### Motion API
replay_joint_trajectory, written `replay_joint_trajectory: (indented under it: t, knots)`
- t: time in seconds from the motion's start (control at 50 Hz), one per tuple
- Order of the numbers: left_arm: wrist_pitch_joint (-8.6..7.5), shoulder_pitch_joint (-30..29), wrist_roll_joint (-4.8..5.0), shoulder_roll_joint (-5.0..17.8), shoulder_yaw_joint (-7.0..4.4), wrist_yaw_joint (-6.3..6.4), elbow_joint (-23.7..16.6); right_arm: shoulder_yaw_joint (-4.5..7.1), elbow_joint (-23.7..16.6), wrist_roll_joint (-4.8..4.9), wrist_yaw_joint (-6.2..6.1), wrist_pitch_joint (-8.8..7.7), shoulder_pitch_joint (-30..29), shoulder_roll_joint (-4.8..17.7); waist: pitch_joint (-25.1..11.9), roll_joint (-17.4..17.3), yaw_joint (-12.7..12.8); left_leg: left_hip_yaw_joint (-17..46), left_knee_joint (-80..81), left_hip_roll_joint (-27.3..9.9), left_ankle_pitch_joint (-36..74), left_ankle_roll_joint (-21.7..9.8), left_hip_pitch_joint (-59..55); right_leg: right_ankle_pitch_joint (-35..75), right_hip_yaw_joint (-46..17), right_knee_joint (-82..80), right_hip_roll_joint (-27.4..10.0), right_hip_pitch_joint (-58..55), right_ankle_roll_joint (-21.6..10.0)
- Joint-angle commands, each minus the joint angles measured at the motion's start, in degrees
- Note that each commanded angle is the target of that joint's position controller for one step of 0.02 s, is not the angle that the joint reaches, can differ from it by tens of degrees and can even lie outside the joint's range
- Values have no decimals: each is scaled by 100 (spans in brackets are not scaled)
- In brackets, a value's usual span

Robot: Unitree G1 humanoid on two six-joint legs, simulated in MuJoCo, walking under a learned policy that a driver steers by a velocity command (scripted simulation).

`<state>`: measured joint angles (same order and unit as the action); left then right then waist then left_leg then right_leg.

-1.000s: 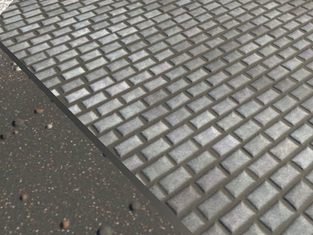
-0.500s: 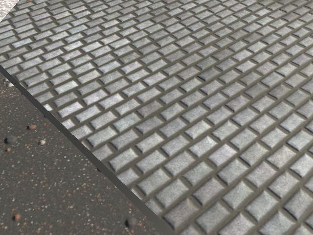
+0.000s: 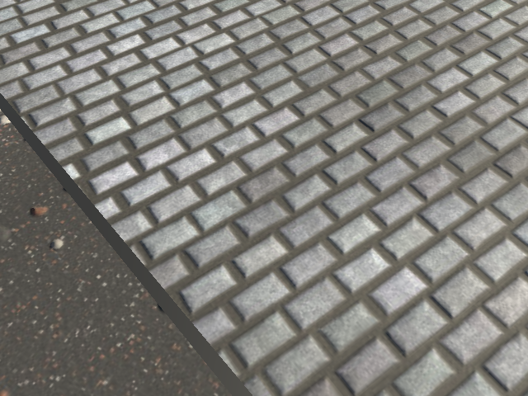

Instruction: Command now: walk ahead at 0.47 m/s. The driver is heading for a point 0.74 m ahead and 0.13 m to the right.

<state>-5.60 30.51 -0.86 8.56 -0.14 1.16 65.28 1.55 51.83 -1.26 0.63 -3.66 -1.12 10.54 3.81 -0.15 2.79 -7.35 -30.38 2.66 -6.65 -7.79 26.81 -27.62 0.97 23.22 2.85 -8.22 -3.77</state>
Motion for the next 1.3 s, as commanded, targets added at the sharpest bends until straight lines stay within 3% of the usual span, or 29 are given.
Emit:
replay_joint_trajectory:
  t: [0.02,0.04,0.06,0.08,0.12,0.16,0.24,0.34,0.44,0.48,0.52,0.54,0.56,0.58,0.62,0.66,0.72,0.82,0.94,1.0,1.04,1.06,1.08,1.1,1.12,1.16,1.2,1.24,1.3]
  knots:
    - [-10,567,161,116,-11,-74,-435,491,539,-233,-121,-21,3009,1593,-1925,-1010,-922,3862,665,-2519,-1203,-1229,-4762,558,177,5149,-62,3584,-87]
    - [24,182,56,761,-190,-77,-428,469,539,24,-37,41,2662,1347,-1798,-370,-970,4956,1563,-2498,-2099,-1372,-4296,96,-435,5839,56,4226,-193]
    - [19,-432,9,823,-232,-88,-696,385,410,87,-28,25,1904,1087,-738,-305,-654,3988,1797,-2327,-2384,-1149,-3382,688,-456,5658,-339,4581,-251]
    - [-8,-774,-23,788,-238,-111,-781,297,358,76,-4,-40,1567,725,-286,-23,-547,3382,2007,-2090,-1746,-980,-2614,1043,-425,5339,-522,4428,-260]
    - [105,-705,-113,566,-246,-158,-756,160,514,40,-42,-152,1593,336,-27,44,-147,2353,2173,-1591,-566,-608,-1683,1220,-425,4787,-759,3778,-176]
    - [220,-642,-143,388,-234,-206,-757,137,663,39,-68,-257,1926,361,-27,-94,-36,1948,2207,-1482,259,-597,-1513,1183,-323,4443,-802,3620,-63]
    - [332,-1651,-150,505,-265,-272,-1143,140,757,52,-85,-291,2378,589,197,-183,-132,1409,2442,-1279,712,-516,-1692,1858,-21,3570,-950,4381,134]
    - [305,-2896,-43,407,-189,-305,-1576,82,836,69,-88,-277,2931,553,242,-286,-480,989,2362,-1092,1759,-270,-2175,2750,343,1888,-746,4380,220]
    - [245,-3458,-30,518,-197,-278,-1832,84,975,-9,-164,-240,3286,636,249,-376,-604,973,1976,-1396,2656,-318,-3231,2535,438,1095,-523,4394,-16]
    - [194,-3161,-35,618,-248,-241,-1794,106,964,-31,-198,-233,3124,721,98,-427,-374,866,1455,-1469,3865,-245,-3429,2064,503,856,-310,3846,-212]
    - [117,-1842,-56,812,-376,-155,-1373,135,951,-23,-201,-201,2957,824,-561,-398,194,687,-22,-1325,4729,-89,-3335,1985,615,398,28,2335,-451]
    - [63,-864,-161,1065,-483,-96,-1091,111,868,29,-187,-203,2879,767,-1091,-278,575,576,-1260,-1144,3627,2,-2420,2051,136,310,-442,878,-658]
    - [60,-85,-320,1731,-665,-52,-1013,-12,670,275,-107,-202,3392,201,-2035,850,510,198,-3573,-386,711,289,-391,1522,-2387,196,-2263,-1082,-1394]
    - [160,-287,-135,1605,-662,-134,-999,108,749,202,-102,-190,3400,523,-2261,766,412,782,-4679,176,-2256,259,509,1398,-4050,-607,-2725,-1112,-1701]
    - [146,-1453,13,1001,-495,-184,-1162,164,463,57,-82,-197,2447,594,-620,142,-1,1046,-4451,-460,-1310,198,927,1188,-2502,-1031,-2239,618,-1298]
    - [66,-1630,15,529,-346,-162,-1044,174,448,-56,-40,-90,2339,403,-98,121,-374,1010,-3794,-753,-924,242,395,1905,-1449,-1359,-1609,1674,-777]
    - [-65,-1144,23,668,-353,-133,-812,160,452,-123,42,78,2453,202,-126,320,-524,831,-3477,-778,-797,409,274,2829,-974,-1451,-1522,1868,-865]
    - [-72,-639,19,777,-329,-127,-702,164,-25,-68,97,136,1102,332,163,295,-308,556,-2259,-924,191,626,1085,3347,-498,-1678,-1266,1548,-771]
    - [-57,-68,-8,786,-282,-73,-521,65,-371,-6,87,83,50,231,262,363,-2,231,-636,-615,694,550,866,4419,-207,-1443,-1300,806,-683]
    - [-22,-91,-61,791,-261,-7,-445,67,-298,-17,13,-20,287,253,116,473,-126,163,-242,-330,393,353,253,6102,-51,-712,-1353,506,-546]
    - [-14,-300,-46,887,-282,35,-455,161,81,-45,-63,-130,1318,463,-343,526,-535,176,198,-31,385,163,-787,6758,-54,346,-1245,389,-367]
    - [-3,-386,32,912,-283,40,-465,212,316,-115,-103,-224,2012,583,-666,344,-859,253,744,-184,1409,66,-1750,6118,90,1282,-1029,725,-217]
    - [-12,-295,131,747,-226,53,-622,302,483,-249,-146,-288,2800,1012,-1404,-123,-994,1227,243,-1365,3875,-150,-3276,3812,237,2722,-725,1798,-58]
    - [77,869,428,141,-122,46,-462,373,493,-155,-99,-234,2845,1341,-2520,-1331,-557,3045,-33,-3037,6410,-1373,-4848,-1092,250,4791,196,3200,124]
    - [181,552,242,696,-277,88,-334,353,354,126,-64,-134,2609,1109,-2570,-314,-632,2958,270,-2706,5706,-1346,-4211,-743,-457,5019,29,3243,116]
    - [215,-449,-6,538,-280,41,-594,137,239,107,-104,-95,1556,464,-979,-229,-343,2025,1011,-2137,4184,-900,-2551,-47,-423,4511,-329,3474,180]
    - [376,-436,-130,425,-299,-14,-540,10,341,103,-183,-102,1489,175,-590,-330,-86,1393,1338,-1723,3897,-534,-1542,317,-397,3828,-477,2788,260]
    - [529,-182,-102,168,-241,-21,-386,-6,402,50,-191,-144,1513,277,-739,-337,87,1090,1405,-1563,3861,-498,-1146,451,-240,3386,-390,2216,332]
    - [673,-525,-82,220,-207,53,-401,-9,440,-16,-170,-139,1532,472,-715,-497,68,1010,1548,-1440,2581,-408,-994,560,-133,2350,-421,2105,348]
